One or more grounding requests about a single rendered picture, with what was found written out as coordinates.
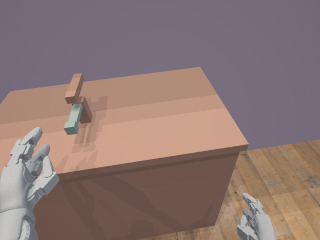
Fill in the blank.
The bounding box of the counter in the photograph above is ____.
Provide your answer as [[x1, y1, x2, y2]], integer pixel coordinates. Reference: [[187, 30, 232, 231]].
[[0, 67, 249, 240]]

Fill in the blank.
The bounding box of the tap lever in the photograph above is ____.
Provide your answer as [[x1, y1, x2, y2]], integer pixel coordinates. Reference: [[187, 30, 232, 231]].
[[64, 103, 83, 135]]

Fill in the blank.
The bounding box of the left robot hand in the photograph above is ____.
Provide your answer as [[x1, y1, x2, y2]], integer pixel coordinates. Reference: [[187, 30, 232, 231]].
[[0, 127, 60, 213]]

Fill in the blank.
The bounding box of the left robot forearm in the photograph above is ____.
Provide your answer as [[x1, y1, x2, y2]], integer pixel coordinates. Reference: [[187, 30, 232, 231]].
[[0, 207, 38, 240]]

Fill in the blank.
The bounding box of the right robot hand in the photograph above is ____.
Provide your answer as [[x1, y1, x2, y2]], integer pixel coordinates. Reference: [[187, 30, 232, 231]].
[[237, 192, 277, 240]]

